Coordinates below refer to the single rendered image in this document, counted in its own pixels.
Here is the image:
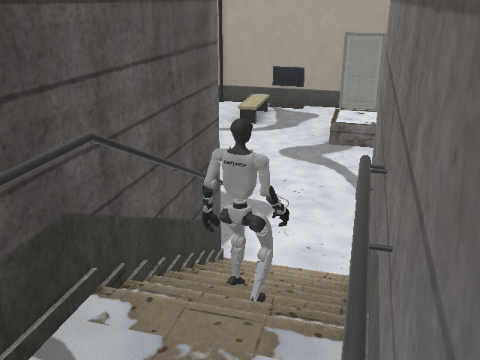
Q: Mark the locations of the stairs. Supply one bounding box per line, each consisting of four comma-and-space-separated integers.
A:
119, 257, 349, 329

